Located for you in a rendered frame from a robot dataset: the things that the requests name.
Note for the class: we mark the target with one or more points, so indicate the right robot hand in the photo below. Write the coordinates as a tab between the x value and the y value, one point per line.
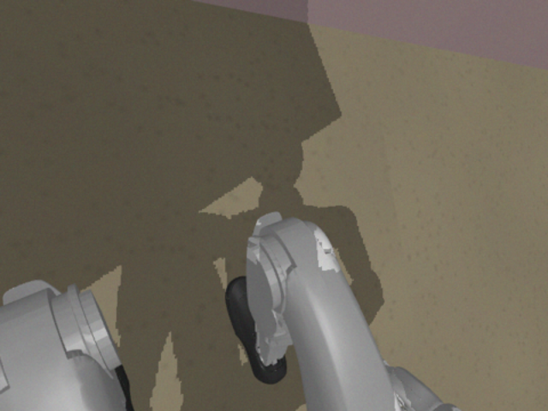
412	394

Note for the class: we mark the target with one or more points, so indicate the left robot foot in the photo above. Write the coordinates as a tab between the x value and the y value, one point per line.
123	379

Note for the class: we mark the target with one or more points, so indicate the right robot foot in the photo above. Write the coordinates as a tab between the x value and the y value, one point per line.
244	327

